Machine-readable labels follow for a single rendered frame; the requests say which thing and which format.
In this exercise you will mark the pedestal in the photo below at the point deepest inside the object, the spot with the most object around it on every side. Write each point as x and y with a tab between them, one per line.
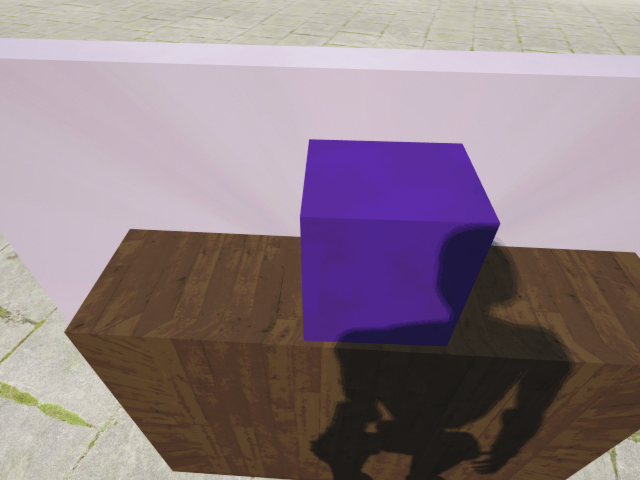
199	337

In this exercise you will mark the carton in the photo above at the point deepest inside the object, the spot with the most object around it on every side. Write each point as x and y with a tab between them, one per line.
393	237

